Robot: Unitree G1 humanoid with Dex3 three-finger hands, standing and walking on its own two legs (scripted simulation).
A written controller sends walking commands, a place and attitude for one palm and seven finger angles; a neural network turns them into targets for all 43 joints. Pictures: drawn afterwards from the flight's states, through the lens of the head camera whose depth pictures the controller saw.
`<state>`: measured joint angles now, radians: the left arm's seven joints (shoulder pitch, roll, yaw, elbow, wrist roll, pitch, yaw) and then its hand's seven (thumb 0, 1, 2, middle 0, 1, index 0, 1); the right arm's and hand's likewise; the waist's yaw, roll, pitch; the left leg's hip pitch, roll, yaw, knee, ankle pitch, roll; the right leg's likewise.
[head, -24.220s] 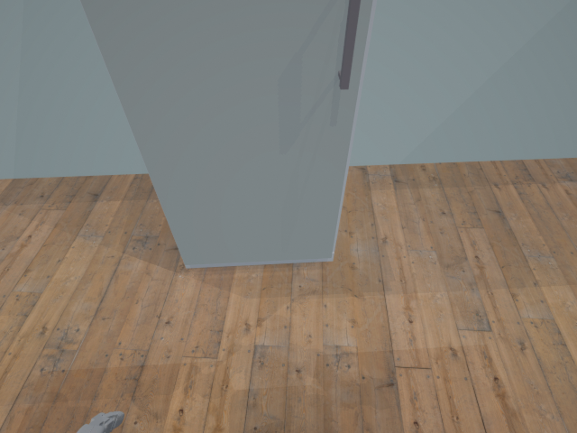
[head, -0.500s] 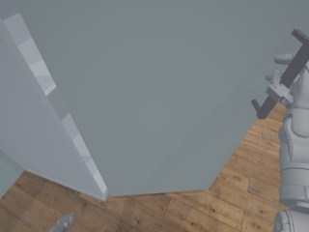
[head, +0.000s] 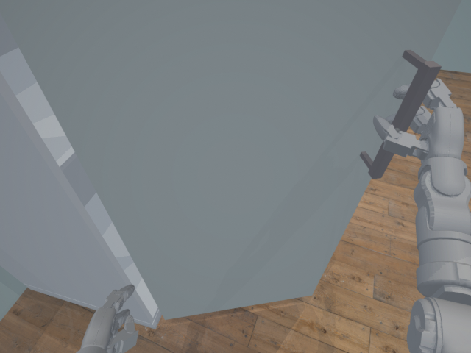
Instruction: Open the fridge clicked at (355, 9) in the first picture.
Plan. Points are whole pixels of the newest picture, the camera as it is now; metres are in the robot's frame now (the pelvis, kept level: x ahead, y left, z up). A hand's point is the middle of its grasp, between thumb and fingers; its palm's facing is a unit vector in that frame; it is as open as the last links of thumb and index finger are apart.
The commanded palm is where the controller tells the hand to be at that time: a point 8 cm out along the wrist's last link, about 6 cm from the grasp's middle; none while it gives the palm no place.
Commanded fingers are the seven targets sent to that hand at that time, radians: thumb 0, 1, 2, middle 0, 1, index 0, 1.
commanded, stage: loosen the grip on the handle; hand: right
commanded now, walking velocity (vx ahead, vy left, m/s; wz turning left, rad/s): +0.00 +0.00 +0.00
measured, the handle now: (391, 121) +0.46 -0.22 +0.19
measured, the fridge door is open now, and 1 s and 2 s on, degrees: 65 66 66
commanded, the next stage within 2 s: slip the hand off the handle in 0.38 s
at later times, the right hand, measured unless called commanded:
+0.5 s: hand (396, 135) +0.41 -0.21 +0.20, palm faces +0.26 +0.95 -0.20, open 14.5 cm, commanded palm +0.38 -0.27 +0.21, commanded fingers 0.00 0.55 -0.20 0.25 1.15 0.25 1.15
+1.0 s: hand (446, 139) +0.41 -0.29 +0.20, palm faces +0.28 +0.94 -0.21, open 14.7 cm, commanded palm +0.38 -0.33 +0.21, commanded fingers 0.00 0.55 -0.20 0.25 1.15 0.25 1.15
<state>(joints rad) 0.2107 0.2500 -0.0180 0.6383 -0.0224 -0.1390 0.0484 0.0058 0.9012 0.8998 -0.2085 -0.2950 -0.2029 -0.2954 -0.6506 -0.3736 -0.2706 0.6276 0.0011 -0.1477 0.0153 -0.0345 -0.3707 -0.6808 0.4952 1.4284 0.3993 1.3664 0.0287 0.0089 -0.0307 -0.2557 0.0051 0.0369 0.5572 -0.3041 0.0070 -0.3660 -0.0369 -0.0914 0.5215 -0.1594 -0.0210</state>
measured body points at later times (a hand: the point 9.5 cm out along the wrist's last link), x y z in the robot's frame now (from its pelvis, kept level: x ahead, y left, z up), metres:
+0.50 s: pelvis +0.03 +0.01 +0.00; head +0.04 +0.03 +0.45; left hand +0.15 +0.26 -0.11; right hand +0.39 -0.26 +0.21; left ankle -0.01 +0.12 -0.73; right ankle +0.07 -0.11 -0.73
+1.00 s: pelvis +0.03 +0.01 -0.01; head +0.05 +0.01 +0.44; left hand +0.15 +0.27 -0.11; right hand +0.39 -0.34 +0.21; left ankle -0.01 +0.12 -0.73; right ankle +0.07 -0.11 -0.73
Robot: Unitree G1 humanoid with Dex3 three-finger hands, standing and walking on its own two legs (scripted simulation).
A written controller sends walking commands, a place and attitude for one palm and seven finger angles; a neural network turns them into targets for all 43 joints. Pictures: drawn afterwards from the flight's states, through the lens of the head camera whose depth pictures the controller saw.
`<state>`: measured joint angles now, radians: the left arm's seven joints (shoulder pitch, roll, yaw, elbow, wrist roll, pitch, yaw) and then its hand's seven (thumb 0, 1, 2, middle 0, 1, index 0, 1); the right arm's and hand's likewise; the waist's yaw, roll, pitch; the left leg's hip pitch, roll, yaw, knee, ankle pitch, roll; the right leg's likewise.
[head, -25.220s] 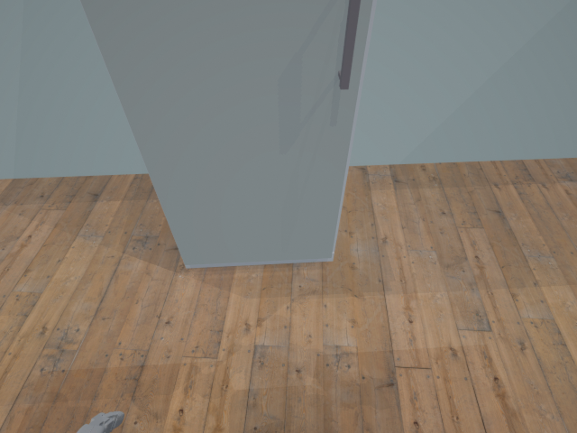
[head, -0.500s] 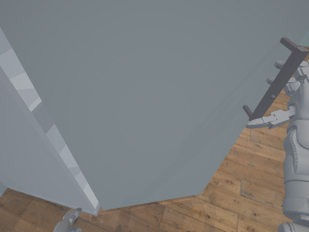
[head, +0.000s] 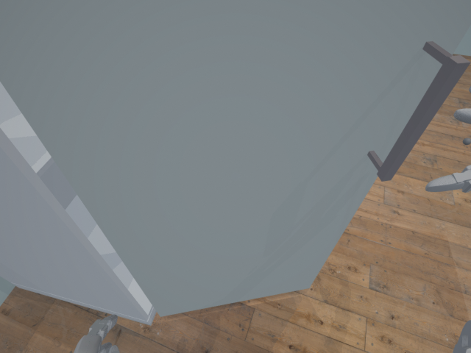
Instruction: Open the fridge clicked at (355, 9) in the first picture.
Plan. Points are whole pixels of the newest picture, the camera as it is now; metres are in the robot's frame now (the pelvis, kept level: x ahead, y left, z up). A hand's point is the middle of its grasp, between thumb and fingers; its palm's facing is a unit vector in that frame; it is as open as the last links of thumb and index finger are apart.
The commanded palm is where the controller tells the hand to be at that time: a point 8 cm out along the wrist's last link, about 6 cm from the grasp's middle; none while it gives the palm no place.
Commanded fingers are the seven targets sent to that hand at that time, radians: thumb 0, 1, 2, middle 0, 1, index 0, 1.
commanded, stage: slip the hand off the handle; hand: right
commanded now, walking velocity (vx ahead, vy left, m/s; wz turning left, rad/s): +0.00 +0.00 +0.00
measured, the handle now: (405, 120) +0.44 -0.23 +0.20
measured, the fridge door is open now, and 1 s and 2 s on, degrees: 66 66 66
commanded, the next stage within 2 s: draw the hand back to the body in 0.76 s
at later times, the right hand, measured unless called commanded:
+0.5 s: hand out of the picture +0.33 -0.31 +0.20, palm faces +0.28 +0.94 -0.21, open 14.7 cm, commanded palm +0.28 -0.35 +0.21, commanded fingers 0.00 0.55 -0.20 0.25 1.15 0.25 1.15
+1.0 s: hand out of the picture +0.28 -0.30 +0.19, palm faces +0.16 +0.98 -0.12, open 14.7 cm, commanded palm +0.23 -0.34 +0.21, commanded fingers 0.00 0.55 -0.20 0.25 1.15 0.25 1.15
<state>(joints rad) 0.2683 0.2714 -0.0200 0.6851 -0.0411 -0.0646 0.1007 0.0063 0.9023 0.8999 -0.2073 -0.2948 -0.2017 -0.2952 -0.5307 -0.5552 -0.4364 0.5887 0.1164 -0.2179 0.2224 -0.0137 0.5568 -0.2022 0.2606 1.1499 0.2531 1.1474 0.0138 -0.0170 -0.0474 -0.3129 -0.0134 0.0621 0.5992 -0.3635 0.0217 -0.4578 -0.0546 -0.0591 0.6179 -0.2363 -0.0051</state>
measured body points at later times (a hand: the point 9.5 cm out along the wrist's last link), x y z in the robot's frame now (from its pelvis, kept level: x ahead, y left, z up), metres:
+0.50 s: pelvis +0.00 -0.02 +0.00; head +0.00 -0.02 +0.45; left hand +0.15 +0.22 -0.09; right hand +0.30 -0.36 +0.21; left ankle -0.04 +0.10 -0.73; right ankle +0.05 -0.12 -0.73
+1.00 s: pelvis -0.01 -0.01 +0.01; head -0.03 +0.00 +0.45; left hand +0.18 +0.21 -0.07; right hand +0.26 -0.35 +0.20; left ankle -0.04 +0.10 -0.73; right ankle +0.05 -0.12 -0.73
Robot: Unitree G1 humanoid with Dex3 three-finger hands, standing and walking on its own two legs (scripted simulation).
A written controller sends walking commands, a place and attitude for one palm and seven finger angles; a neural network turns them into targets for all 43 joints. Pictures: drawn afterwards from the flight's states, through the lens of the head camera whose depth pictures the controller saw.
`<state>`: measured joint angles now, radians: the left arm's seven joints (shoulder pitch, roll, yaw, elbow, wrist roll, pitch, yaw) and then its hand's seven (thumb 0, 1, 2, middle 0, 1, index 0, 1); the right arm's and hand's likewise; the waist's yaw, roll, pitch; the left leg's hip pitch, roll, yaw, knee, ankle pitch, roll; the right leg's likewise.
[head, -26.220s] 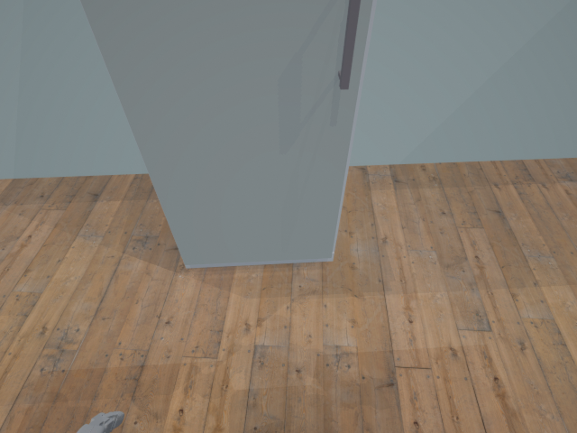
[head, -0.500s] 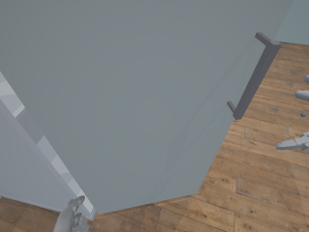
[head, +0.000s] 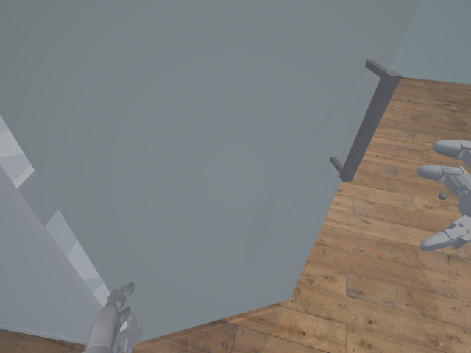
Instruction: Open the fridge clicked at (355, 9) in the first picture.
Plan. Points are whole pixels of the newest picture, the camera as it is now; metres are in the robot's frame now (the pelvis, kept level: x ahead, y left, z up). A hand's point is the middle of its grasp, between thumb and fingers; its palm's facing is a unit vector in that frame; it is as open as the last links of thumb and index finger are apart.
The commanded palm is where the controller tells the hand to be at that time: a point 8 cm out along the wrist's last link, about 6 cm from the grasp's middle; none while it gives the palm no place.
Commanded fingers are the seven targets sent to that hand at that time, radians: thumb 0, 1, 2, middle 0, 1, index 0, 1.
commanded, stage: draw the hand back to the body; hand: right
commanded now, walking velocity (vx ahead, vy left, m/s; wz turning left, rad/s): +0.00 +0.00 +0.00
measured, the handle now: (358, 127) +0.45 -0.21 +0.20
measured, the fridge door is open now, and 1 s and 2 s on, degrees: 66 66 66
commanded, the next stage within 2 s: step back with the hand held close in 1.46 s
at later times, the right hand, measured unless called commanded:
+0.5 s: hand (454, 227) +0.25 -0.28 +0.18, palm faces +0.30 +0.91 -0.27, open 14.2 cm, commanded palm +0.20 -0.31 +0.20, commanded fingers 0.00 0.12 -0.41 0.23 0.89 0.23 0.89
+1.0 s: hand (456, 245) +0.23 -0.28 +0.17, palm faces +0.43 +0.82 -0.37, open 9.6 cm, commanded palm +0.18 -0.31 +0.19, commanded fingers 0.00 -0.79 -0.85 0.20 0.36 0.20 0.36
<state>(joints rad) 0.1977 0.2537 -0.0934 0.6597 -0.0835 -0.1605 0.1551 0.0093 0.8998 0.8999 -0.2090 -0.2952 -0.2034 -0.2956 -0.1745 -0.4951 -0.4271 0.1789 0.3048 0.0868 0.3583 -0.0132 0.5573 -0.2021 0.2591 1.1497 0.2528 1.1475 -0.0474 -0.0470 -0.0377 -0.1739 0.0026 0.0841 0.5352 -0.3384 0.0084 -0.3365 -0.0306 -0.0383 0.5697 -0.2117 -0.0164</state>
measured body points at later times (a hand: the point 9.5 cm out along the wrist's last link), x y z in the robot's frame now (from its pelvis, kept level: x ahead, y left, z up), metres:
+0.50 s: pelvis +0.01 +0.00 +0.00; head -0.02 +0.01 +0.45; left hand +0.21 +0.22 -0.06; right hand +0.23 -0.33 +0.19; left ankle -0.03 +0.11 -0.73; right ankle +0.06 -0.11 -0.73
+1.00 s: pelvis +0.02 -0.01 +0.01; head +0.00 +0.00 +0.46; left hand +0.21 +0.22 -0.07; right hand +0.20 -0.32 +0.19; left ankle -0.03 +0.11 -0.73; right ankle +0.06 -0.11 -0.73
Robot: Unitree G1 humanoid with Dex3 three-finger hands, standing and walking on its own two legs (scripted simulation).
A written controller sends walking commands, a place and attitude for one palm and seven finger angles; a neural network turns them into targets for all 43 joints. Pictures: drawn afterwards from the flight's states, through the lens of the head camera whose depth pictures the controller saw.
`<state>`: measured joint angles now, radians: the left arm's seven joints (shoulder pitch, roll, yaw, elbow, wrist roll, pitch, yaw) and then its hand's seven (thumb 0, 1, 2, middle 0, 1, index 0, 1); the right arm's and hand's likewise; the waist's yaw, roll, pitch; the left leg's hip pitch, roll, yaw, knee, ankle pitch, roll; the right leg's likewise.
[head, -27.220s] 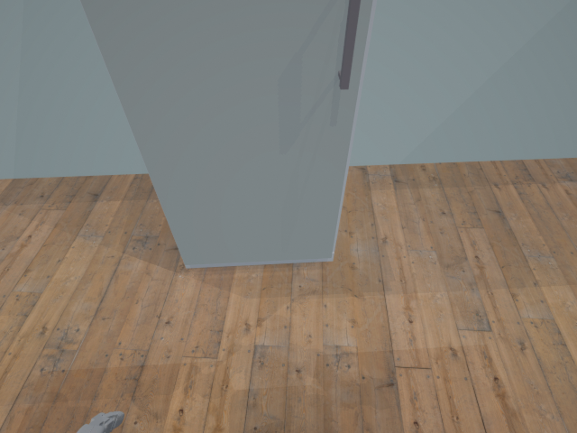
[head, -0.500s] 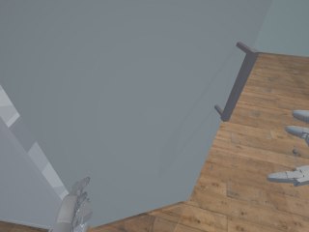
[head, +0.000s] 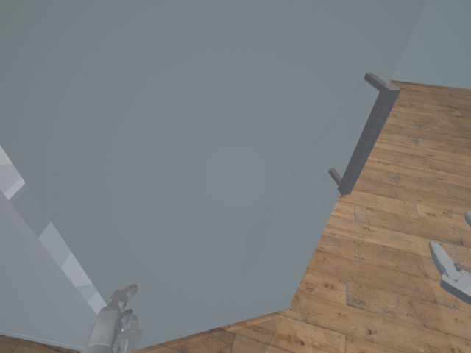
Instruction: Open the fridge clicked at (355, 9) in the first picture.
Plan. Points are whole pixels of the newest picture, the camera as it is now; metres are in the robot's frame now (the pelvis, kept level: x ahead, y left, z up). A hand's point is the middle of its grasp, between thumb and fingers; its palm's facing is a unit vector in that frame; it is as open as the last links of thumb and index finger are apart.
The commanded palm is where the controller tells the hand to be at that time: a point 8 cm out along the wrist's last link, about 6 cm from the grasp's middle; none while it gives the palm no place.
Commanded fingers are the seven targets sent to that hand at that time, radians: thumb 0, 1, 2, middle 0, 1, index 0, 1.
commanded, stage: draw the hand back to the body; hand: right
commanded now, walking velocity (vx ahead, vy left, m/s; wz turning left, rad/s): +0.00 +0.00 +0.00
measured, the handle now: (357, 140) +0.42 -0.21 +0.19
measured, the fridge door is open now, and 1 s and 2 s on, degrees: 66 66 66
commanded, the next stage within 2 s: step back with the hand held close in 0.46 s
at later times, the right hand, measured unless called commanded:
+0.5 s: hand (453, 278) +0.18 -0.26 +0.16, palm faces +0.48 +0.80 -0.38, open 7.5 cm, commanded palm +0.13 -0.29 +0.18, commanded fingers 0.00 -0.90 -0.90 0.20 0.30 0.20 0.30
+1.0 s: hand out of the picture +0.17 -0.28 +0.15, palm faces +0.35 +0.80 -0.49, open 7.4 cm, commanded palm +0.10 -0.32 +0.18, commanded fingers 0.00 -0.90 -0.90 0.20 0.30 0.20 0.30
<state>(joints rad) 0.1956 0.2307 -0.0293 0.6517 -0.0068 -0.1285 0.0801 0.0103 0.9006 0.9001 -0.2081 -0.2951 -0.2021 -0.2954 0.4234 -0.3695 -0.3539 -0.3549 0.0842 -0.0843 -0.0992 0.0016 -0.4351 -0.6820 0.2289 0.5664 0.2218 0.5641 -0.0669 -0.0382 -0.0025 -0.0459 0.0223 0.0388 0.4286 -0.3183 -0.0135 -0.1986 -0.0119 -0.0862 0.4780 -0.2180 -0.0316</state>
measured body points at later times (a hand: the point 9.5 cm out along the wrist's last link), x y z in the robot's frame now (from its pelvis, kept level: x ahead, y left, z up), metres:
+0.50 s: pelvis +0.00 +0.01 +0.00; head -0.03 +0.03 +0.45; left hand +0.19 +0.23 -0.08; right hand +0.15 -0.30 +0.18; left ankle -0.05 +0.13 -0.74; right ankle +0.03 -0.10 -0.74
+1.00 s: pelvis -0.04 -0.02 -0.01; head -0.01 -0.04 +0.44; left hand +0.14 +0.21 -0.08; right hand +0.14 -0.32 +0.18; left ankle -0.05 +0.13 -0.74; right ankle +0.03 -0.10 -0.74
